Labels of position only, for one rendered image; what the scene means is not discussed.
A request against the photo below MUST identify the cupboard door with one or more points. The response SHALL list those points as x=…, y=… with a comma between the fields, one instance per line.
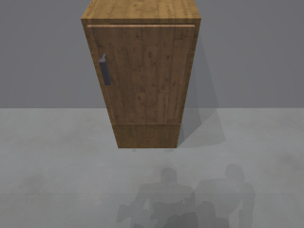
x=148, y=67

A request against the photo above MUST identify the handle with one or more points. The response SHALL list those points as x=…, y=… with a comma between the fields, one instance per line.
x=104, y=70

